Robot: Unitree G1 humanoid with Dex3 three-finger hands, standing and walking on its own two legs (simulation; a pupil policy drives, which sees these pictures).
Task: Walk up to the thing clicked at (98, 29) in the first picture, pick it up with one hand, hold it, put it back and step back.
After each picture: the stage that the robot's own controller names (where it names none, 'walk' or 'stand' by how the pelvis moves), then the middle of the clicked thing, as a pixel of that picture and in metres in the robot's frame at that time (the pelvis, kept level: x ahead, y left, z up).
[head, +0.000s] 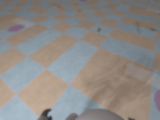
stand; (98, 29) +2.38 -0.26 -0.72
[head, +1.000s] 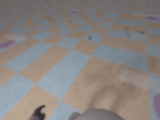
walk; (89, 37) +2.26 +0.11 -0.70
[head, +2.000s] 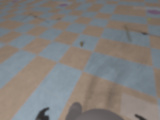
walk; (81, 44) +1.61 +0.29 -0.72
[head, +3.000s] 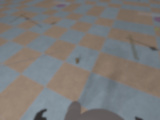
walk; (77, 60) +1.04 +0.28 -0.72
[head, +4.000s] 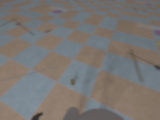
walk; (72, 82) +0.62 +0.23 -0.70
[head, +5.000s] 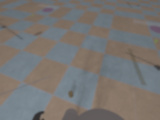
walk; (70, 94) +0.41 +0.20 -0.70
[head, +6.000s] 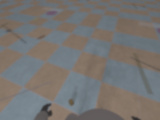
stand; (71, 102) +0.31 +0.21 -0.71
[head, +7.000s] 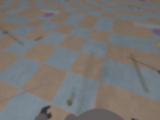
stand; (69, 102) +0.31 +0.23 -0.71
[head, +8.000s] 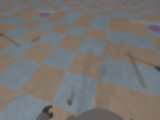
stand; (69, 102) +0.31 +0.24 -0.72
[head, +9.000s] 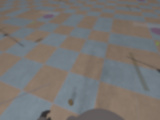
stand; (70, 102) +0.33 +0.23 -0.73
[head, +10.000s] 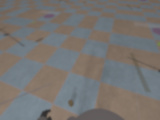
stand; (70, 103) +0.32 +0.22 -0.73
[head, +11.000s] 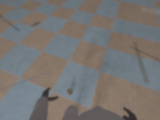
go down; (69, 91) +0.35 +0.21 -0.69
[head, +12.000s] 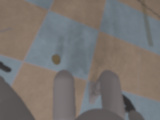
go down; (56, 60) +0.43 +0.23 -0.29
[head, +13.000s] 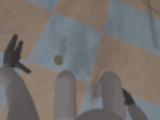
close in; (58, 60) +0.43 +0.22 -0.29
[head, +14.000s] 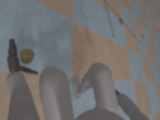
close in; (27, 56) +0.42 +0.26 -0.23
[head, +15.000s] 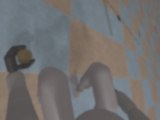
close; (24, 57) +0.40 +0.26 -0.23
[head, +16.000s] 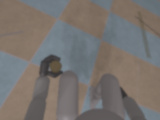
lift; (55, 67) +0.33 +0.24 -0.09
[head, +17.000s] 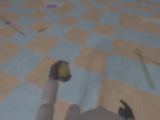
hold; (65, 74) +0.32 +0.17 +0.05
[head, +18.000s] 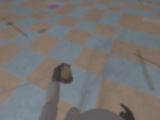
hold; (67, 76) +0.31 +0.16 +0.01
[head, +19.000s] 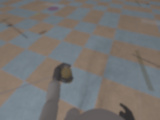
hold; (67, 75) +0.32 +0.16 +0.01
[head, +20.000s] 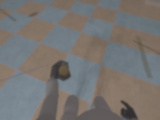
crouch; (65, 72) +0.35 +0.17 -0.04
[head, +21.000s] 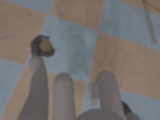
lower; (48, 49) +0.48 +0.23 -0.08
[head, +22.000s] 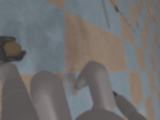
lower; (14, 51) +0.45 +0.27 -0.23
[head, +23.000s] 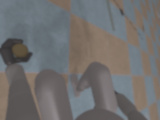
lower; (21, 52) +0.43 +0.27 -0.23
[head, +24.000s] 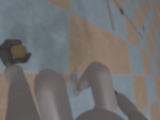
lower; (20, 53) +0.43 +0.27 -0.23
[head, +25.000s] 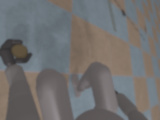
lower; (20, 53) +0.42 +0.28 -0.22
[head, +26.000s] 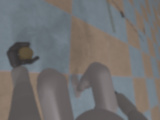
open; (26, 55) +0.42 +0.25 -0.23
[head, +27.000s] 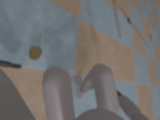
stand; (35, 53) +0.42 +0.25 -0.23
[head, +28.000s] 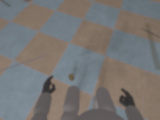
walk; (71, 77) +0.41 +0.18 -0.52
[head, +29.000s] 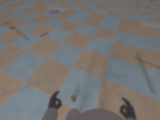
stand; (73, 98) +0.37 +0.17 -0.67
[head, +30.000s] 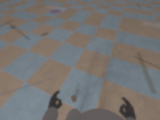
stand; (73, 98) +0.36 +0.17 -0.67
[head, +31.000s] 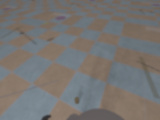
stand; (76, 100) +0.38 +0.16 -0.72
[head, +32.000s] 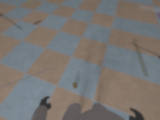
walk; (75, 85) +0.43 +0.15 -0.70
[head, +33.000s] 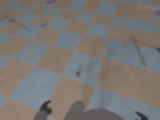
walk; (77, 74) +0.66 +0.20 -0.70
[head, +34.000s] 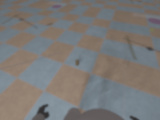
stand; (77, 62) +1.00 +0.23 -0.70
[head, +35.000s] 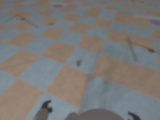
stand; (78, 63) +0.98 +0.20 -0.72
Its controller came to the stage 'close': yes
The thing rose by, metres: 0.72
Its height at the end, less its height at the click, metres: +0.00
